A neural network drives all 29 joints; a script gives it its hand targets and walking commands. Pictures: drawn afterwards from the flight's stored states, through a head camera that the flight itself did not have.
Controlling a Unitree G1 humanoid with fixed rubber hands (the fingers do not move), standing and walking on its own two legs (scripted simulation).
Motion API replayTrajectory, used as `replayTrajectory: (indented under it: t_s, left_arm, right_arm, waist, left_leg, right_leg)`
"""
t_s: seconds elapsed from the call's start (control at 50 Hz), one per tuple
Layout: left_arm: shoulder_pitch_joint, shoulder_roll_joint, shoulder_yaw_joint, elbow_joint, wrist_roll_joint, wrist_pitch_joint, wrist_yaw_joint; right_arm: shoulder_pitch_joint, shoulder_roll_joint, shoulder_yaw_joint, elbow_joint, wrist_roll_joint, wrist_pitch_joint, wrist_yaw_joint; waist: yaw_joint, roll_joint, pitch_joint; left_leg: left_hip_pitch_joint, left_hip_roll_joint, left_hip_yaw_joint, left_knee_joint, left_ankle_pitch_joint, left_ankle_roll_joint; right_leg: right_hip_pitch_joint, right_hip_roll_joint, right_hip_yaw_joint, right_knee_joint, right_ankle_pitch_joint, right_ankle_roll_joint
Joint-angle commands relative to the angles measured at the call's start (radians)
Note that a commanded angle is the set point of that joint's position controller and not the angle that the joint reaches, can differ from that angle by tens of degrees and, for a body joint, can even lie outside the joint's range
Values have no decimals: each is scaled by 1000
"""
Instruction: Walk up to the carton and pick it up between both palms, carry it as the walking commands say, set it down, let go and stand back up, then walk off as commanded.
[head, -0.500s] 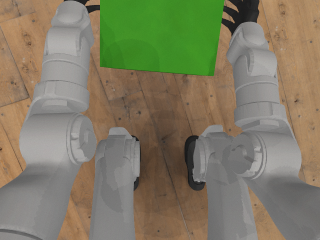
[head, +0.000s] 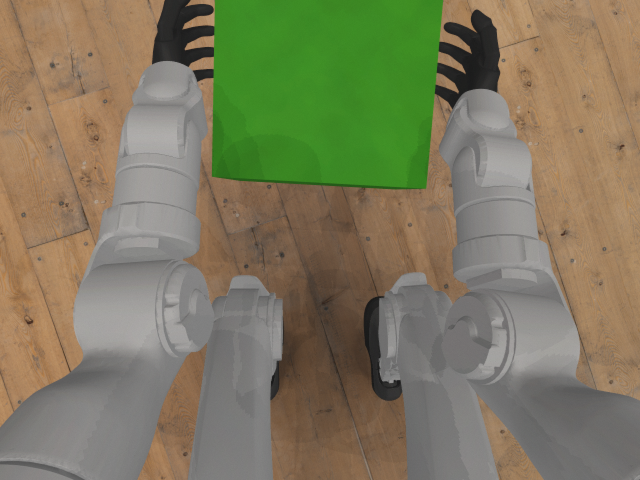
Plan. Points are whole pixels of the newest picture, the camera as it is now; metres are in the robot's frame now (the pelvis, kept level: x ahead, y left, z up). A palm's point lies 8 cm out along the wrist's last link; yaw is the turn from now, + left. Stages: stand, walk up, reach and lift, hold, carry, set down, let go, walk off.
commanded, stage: reach and lift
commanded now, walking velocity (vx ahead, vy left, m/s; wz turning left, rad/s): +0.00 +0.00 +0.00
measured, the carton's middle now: (324, 78) +0.56 +0.02 -0.16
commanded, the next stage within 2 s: none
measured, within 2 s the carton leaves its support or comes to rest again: neither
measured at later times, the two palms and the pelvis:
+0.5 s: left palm (153, 54) +0.51 +0.17 -0.01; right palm (515, 88) +0.49 -0.14 +0.00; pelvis +0.00 +0.00 +0.05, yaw +1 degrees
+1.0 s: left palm (110, 26) +0.49 +0.16 +0.07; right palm (583, 75) +0.47 -0.14 +0.07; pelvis +0.02 +0.00 +0.11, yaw +1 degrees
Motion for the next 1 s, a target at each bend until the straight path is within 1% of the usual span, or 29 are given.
replayTrajectory:
  t_s: [0.0, 0.22, 0.38, 0.52, 0.8, 0.98]
  left_arm:
    - [-607, -1018, -389, -75, -172, -50, -371]
    - [-552, -1060, -358, -51, -143, -35, -376]
    - [-533, -1092, -359, -61, -132, -28, -371]
    - [-503, -1117, -368, -64, -131, -20, -370]
    - [-392, -1147, -354, -46, -111, -25, -378]
    - [-323, -1167, -362, -50, -101, -32, -385]
  right_arm:
    - [-725, 910, 539, -15, 162, -10, 388]
    - [-676, 944, 520, -2, 133, 8, 403]
    - [-658, 957, 513, 13, 123, 9, 417]
    - [-629, 974, 520, 11, 120, 14, 424]
    - [-528, 1017, 533, 11, 103, 10, 426]
    - [-458, 1036, 544, 1, 91, 3, 428]
  waist:
    - [7, 84, -1189]
    - [0, 85, -1144]
    - [-7, 94, -1160]
    - [-13, 100, -1159]
    - [-12, 80, -1094]
    - [-15, 77, -1056]
  left_leg:
    - [731, -114, 81, -174, 310, 5]
    - [773, -120, 79, -253, 274, 3]
    - [860, -121, 69, -301, 267, -2]
    - [912, -125, 67, -344, 261, -5]
    - [974, -130, 60, -445, 283, -1]
    - [1034, -129, 52, -520, 286, -1]
  right_leg:
    - [567, 120, -98, -165, 284, -18]
    - [592, 117, -96, -241, 250, -16]
    - [598, 117, -101, -285, 229, -22]
    - [648, 116, -98, -330, 226, -23]
    - [779, 115, -79, -436, 265, -17]
    - [859, 113, -71, -509, 280, -17]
